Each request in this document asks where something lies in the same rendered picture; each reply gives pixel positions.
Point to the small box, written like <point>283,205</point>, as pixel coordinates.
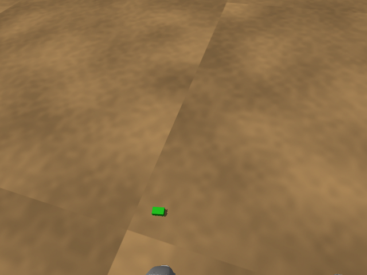
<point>159,211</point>

